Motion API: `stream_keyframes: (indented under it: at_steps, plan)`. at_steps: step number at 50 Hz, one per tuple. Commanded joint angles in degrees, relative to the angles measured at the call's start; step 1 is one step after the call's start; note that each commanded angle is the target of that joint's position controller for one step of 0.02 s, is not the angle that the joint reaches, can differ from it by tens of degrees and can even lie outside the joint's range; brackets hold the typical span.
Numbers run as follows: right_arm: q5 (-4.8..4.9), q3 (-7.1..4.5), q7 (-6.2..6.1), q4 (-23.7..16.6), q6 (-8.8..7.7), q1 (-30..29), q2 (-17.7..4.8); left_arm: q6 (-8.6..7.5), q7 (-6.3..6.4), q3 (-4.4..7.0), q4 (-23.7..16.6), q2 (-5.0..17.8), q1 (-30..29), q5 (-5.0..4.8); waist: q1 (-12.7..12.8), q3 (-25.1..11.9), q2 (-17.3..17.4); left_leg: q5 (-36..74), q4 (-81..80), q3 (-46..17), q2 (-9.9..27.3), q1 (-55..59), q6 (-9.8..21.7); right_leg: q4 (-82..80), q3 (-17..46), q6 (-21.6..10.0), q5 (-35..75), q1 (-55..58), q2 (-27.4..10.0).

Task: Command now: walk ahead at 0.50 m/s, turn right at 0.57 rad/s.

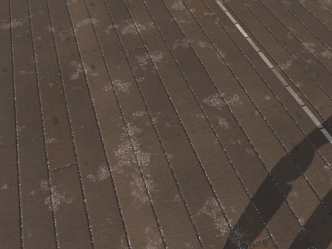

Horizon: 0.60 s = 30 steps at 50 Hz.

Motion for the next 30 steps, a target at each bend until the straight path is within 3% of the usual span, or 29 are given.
stream_keyframes:
  at_steps: [1,5,8,12,13,14,15,16,17,18,19,20,22,24,27,30]
  plan:
    - [-0.61,-1.25,-0.26,-3.4,0.44,0.4,-4.2,-1.33,1.3,2.36,-4.5,9.4,-1.7,-0.2,-1.9,-4.7,-3.4,7.2,-7.9,0.6,-0.1,-3.5,-2.2,-11.2,14.2,-11.0,14.7,3.2,-13.4]
    - [-0.06,-0.26,0.39,-5.6,0.12,-8.1,-2.3,-0.72,2.2,2.52,-3.4,9.9,1.4,-0.62,1.4,-3.1,-5.9,20.8,-25.0,0.8,-3.4,0.5,-2.9,-10.7,12.2,-7.6,6.8,0.7,-10.5]
    - [0.75,-0.4,1.19,-6.9,-0.56,-11.9,-3.4,-0.29,2.42,2.63,-2.2,10.0,4.0,-1.02,2.7,-2.4,-6.4,22.9,-30.5,-0.2,-4.9,2.8,-2.4,-8.7,15.7,-7.0,3.0,2.4,-12.0]
    - [0.6,-1.04,2.09,-6.1,-1.59,-8.9,-5.5,0.15,2.75,2.4,-1.1,8.9,4.9,-0.48,1.2,-2.8,-8.4,17.2,-33.6,-0.4,-4.3,5.4,0.7,-2.8,19.7,-5.6,6.0,9.3,-15.4]
    - [0.42,-1.39,1.95,-5.2,-1.81,-5.8,-5.9,0.32,2.67,2.29,-1.0,8.5,4.4,-0.4,-0.7,-3.5,-8.8,16.0,-35.4,1.0,-4.9,9.6,2.0,0.0,19.5,-4.9,10.2,9.6,-14.7]
    - [-0.1,-2.21,1.62,-3.8,-2.07,-0.4,-7.4,0.32,2.44,1.69,-1.3,6.9,4.2,-0.15,-3.2,-7.1,-7.9,15.7,-36.5,1.3,-4.7,18.0,4.0,6.7,17.5,-3.4,15.8,9.0,-11.7]
    - [-0.84,-2.84,1.29,-3.0,-2.17,7.8,-10.0,0.28,2.27,0.6,-2.2,4.6,4.6,0.65,-6.6,-15.1,-2.8,14.4,-35.0,-7.1,3.4,32.0,7.6,21.6,13.8,-1.5,9.4,2.9,-8.3]
    - [-1.03,-4.32,1.64,-0.1,-1.45,13.9,-15.0,-0.38,2.22,-0.43,-2.5,1.0,13.3,-1.09,-3.8,-21.4,16.1,1.6,-40.2,-33.2,15.0,50.4,17.5,41.0,7.0,3.1,-16.1,-17.7,0.7]
    - [0.9,-3.17,2.18,0.2,-1.31,14.4,-9.9,-0.77,2.35,0.05,-1.5,5.7,12.4,-1.67,-5.2,-18.5,13.2,-12.7,-45.1,-42.3,16.7,50.2,17.8,48.6,9.5,3.4,-23.2,-26.5,-1.8]
    - [1.16,-2.15,2.04,-0.3,-1.11,11.4,-6.4,-0.9,2.28,0.91,-2.4,9.0,5.5,-1.69,-6.5,-10.5,6.9,-13.0,-45.9,-34.4,14.6,43.5,15.4,50.6,9.5,3.3,-18.4,-29.1,-4.0]
    - [0.26,-1.55,1.99,-1.0,-0.66,7.8,-5.7,-1.04,2.44,0.76,-3.7,8.5,0.5,-0.79,-5.6,-6.2,2.6,-2.2,-46.2,-27.5,12.0,36.3,14.4,49.4,6.7,3.5,-14.9,-27.4,-5.9]
    - [-0.12,-1.02,2.01,-1.0,-0.32,5.4,-4.8,-1.39,2.41,0.85,-4.7,7.9,-2.3,0.6,-4.2,-2.8,1.0,12.7,-46.5,-22.2,10.0,30.3,14.6,46.2,4.9,4.1,-12.8,-26.2,-7.4]
    - [-0.38,-0.21,1.92,-0.6,-0.38,4.4,-3.4,-1.55,2.21,0.79,-4.8,6.1,-1.1,1.32,-1.7,-4.7,3.5,38.2,-45.1,-14.8,6.9,26.1,14.4,40.3,3.5,5.6,-12.6,-19.6,-8.9]
    - [0.2,-0.25,1.55,0.6,-0.12,4.7,-4.2,-1.38,2.27,-0.07,-4.8,3.0,-0.9,1.4,-0.8,-6.7,4.2,50.1,-44.4,-10.0,5.2,25.0,14.7,31.2,1.5,7.4,-12.4,-16.5,-8.2]
    - [0.97,-1.92,0.39,1.4,1.57,5.5,-9.3,-0.78,2.45,-0.63,-5.3,2.3,-4.3,1.09,-1.5,-9.2,4.8,51.6,-43.8,-7.4,4.1,22.5,14.1,20.4,-0.1,8.6,-4.0,-10.5,-5.7]
    - [1.83,-2.24,-0.37,2.1,3.17,7.2,-9.6,0.17,2.56,-0.26,-6.1,3.6,-8.9,0.66,-2.8,-8.8,4.8,43.2,-42.9,-8.5,3.3,21.4,12.5,14.5,0.8,8.6,2.3,-8.2,-4.0]
Next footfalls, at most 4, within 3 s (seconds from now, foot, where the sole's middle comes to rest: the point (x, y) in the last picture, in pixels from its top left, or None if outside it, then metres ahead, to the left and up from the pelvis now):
0.28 left None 0.36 0.13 -0.78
0.72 right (211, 241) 0.48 -0.10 -0.78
1.14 left None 0.41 0.16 -0.78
1.62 right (199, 236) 0.50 -0.05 -0.78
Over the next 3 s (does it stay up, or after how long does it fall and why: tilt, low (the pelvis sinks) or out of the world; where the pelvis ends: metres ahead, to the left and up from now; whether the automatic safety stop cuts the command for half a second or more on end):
stays up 0.43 0.02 -0.01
